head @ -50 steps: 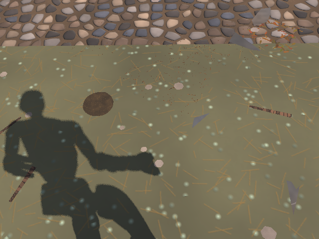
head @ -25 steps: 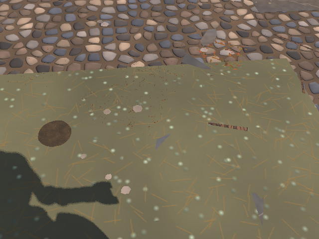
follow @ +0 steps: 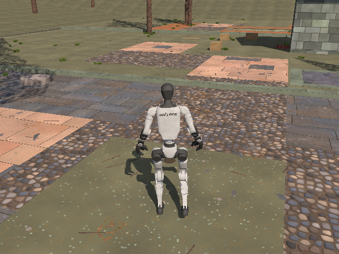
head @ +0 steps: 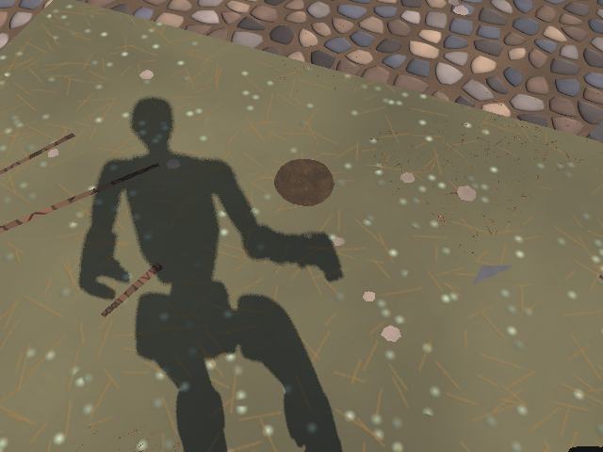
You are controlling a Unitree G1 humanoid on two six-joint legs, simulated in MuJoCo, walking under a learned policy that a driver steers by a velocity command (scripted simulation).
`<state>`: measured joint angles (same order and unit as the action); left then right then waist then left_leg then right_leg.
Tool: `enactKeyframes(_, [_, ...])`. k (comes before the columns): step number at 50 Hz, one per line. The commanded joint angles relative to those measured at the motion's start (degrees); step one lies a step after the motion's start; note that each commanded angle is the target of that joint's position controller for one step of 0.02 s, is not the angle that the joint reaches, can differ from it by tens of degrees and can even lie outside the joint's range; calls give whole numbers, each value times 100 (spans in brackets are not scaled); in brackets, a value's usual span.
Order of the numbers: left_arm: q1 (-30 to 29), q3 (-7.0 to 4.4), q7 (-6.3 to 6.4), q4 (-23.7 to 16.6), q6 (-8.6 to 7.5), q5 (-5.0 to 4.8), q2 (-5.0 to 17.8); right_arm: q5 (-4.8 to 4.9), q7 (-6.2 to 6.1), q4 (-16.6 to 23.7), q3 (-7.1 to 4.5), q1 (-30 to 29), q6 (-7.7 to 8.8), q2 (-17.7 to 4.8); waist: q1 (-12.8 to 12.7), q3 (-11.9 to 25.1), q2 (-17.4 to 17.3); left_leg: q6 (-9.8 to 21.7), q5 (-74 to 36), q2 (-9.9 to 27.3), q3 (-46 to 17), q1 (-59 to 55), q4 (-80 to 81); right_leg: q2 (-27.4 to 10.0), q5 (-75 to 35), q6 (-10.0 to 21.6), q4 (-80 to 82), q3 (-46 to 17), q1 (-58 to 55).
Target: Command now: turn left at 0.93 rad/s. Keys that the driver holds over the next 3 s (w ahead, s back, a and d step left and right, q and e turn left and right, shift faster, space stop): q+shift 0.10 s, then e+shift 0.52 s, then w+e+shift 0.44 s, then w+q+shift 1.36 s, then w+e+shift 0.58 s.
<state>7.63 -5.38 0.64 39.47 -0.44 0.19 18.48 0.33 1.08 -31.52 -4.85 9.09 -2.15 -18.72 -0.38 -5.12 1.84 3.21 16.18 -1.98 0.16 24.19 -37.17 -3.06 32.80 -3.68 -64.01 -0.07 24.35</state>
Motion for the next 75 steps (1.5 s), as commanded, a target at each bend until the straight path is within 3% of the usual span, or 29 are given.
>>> enactKeyframes(1, [-462,-100,120,-653,-146,54,608,138,-110,346,-322,196,207,-1030,159,1142,-496,1234,-1773,1556,-2697,-2124,1753,70,-522,95,-486,-704,1825])
enactKeyframes(8, [46,55,60,-257,-13,18,277,-1,-363,353,-178,-161,59,-774,-1,1389,-769,916,-2156,1031,-1858,-1243,1468,293,-1642,-206,1069,-416,506])
enactKeyframes(12, [-41,167,-2,-288,29,-17,133,-186,-246,107,120,-131,101,-218,167,1224,-1002,879,-1430,1094,-1706,-735,1532,-19,-1681,-98,1786,-290,-409])
enactKeyframes(14, [-88,173,-45,-342,3,-61,183,-236,-159,-23,162,-153,158,-242,189,914,-1076,856,-826,1118,-1646,-553,1576,33,-1640,55,2323,-142,-771])
enactKeyframes(17, [-163,75,-62,-544,-49,-48,617,-147,-190,-157,57,48,192,-591,146,542,-774,524,-610,881,-1503,-813,1173,112,-2731,373,3443,-227,-807])
enactKeyframes(19, [-91,-82,-49,-582,-66,-102,1158,-239,-281,-63,24,276,224,-518,472,610,545,-32,-95,-16,-517,-755,215,-491,-4027,1005,3679,-1465,-649])
enactKeyframes(21, [355,-75,-26,-527,-56,-68,947,-138,-357,138,4,-383,215,-383,78,588,1256,-353,677,-458,-185,-123,-766,-1136,-3817,1744,4342,-2957,-958])
enactKeyframes(23, [781,-123,18,-477,-115,-18,961,-73,-334,258,-15,-622,195,-285,-207,814,1173,-424,2205,-475,-644,797,-2143,-1389,-4296,2039,4429,-3471,-1795])
enactKeyframes(26, [311,-211,166,-572,23,-222,926,-17,-254,167,20,-566,240,-66,16,1063,572,-555,1488,-225,-735,747,-1301,-805,-4186,1442,4145,-2737,-2022])
enactKeyframes(30, [102,-294,216,-744,350,-227,934,87,-80,-78,7,-173,330,23,67,1328,899,-635,547,-485,-442,-554,404,-403,-3877,1218,4065,-2736,-1492])
enactKeyframes(32, [-34,-242,214,-811,359,-329,763,97,-95,-351,-128,517,327,-214,381,1491,659,-456,-373,-219,-412,-1989,1767,-31,-1759,870,3877,-2593,-496])
enactKeyframes(33, [383,-151,180,-737,349,-258,398,80,-166,-332,-254,750,280,-657,296,1561,-501,-12,858,1071,-1771,-3077,2045,610,295,510,2589,-1852,873])
enactKeyframes(34, [292,-126,153,-965,217,-255,327,-191,-110,-276,-321,719,313,-1136,288,1048,-1675,591,2581,2348,-3817,-2695,2771,919,2,414,1249,-1407,2306])
enactKeyframes(35, [179,-177,120,-1017,100,-250,669,-272,-117,-126,-285,294,444,-1039,93,627,-1498,815,3264,2564,-4042,-2290,2938,292,-516,421,529,-1331,2589])
enactKeyframes(38, [410,-202,36,-660,28,-137,740,-9,-302,-145,-127,77,633,-567,81,385,-824,269,2076,1768,-2276,-2400,2866,-10,-1764,183,-374,-862,2795])
enactKeyframes(42, [232,-81,-67,-748,-68,-246,476,-123,-257,-408,-69,848,804,-536,374,198,-746,119,1265,1533,-1118,-2393,2893,-221,-2642,144,-1133,-583,3128])
enactKeyframes(43, [-103,-59,-352,-719,175,417,443,-334,-137,-606,-41,1216,701,-623,350,-8,-139,12,1421,1573,-884,-1830,3045,39,-2564,171,-1115,-413,2859])
enactKeyframes(47, [-179,-77,-618,-639,319,172,461,-268,-101,-749,-20,1383,730,-565,370,-212,-844,-166,1103,1624,-206,-2040,3129,-10,-3041,183,-815,-395,3074])
enactKeyframes(56, [-1573,275,-753,-991,88,240,-45,-330,-247,-1704,159,2566,770,-247,695,-854,-686,196,-1484,2018,888,-3295,3309,56,-2055,1038,1467,420,2900])
enactKeyframes(58, [-1257,311,-638,-908,50,260,-33,-255,-284,-1899,168,2364,711,-539,285,-546,-815,352,-5113,1992,1317,-3083,2786,594,-1435,1381,2273,1015,1276])
enactKeyframes(60, [516,130,-446,-424,-20,277,316,-180,-281,-2138,150,2320,630,-953,-730,562,-1018,517,-7861,2121,1175,-2585,531,1067,-1147,1612,2467,1034,-1306])
enactKeyframes(61, [1939,-21,-334,12,-104,334,614,-70,-239,-2039,167,1895,646,-964,-1561,1272,-936,442,-6562,1805,1096,-1203,-1293,550,-1636,1740,3123,202,-3491])
enactKeyframes(62, [2151,-193,-200,131,-158,458,1372,86,-19,-1625,392,2168,698,99,-998,2338,669,242,51,703,734,1234,-3704,-1630,867,1871,3623,-2665,-5651])
enactKeyframes(63, [2285,-197,-155,28,-217,372,1383,182,-58,-1472,226,1684,797,-381,-1182,2930,56,397,743,242,-631,1416,-4716,-2287,976,1618,4608,-4391,-5132])
enactKeyframes(64, [1893,-128,-104,279,-244,373,1150,203,-100,-1285,132,1019,783,-503,-938,1673,-232,427,-18,495,-748,1803,-4681,-1954,-34,1312,4712,-3263,-4126])
enactKeyframes(65, [1609,-37,-109,378,-302,360,811,156,-85,-1330,204,1141,774,-215,-591,855,-234,399,-297,758,-528,1739,-4366,-1830,-890,1275,4834,-2438,-3215])
enactKeyframes(66, [1238,40,-119,388,-363,322,510,74,-49,-1520,206,1308,687,-69,-300,494,-206,349,-446,947,-497,1488,-4007,-1509,-1223,1071,5043,-1711,-2579])
enactKeyframes(69, [1102,223,-114,593,-494,160,-95,-68,99,-1800,208,1741,369,275,156,112,215,224,-695,1081,-420,1187,-3850,-1012,-2064,682,5401,-368,-1837])
enactKeyframes(75, [1359,298,-137,954,-702,119,-223,-18,236,-1173,271,165,295,370,188,-513,390,312,-1846,698,561,1843,-2678,-389,-5476,259,5755,1485,-1744])
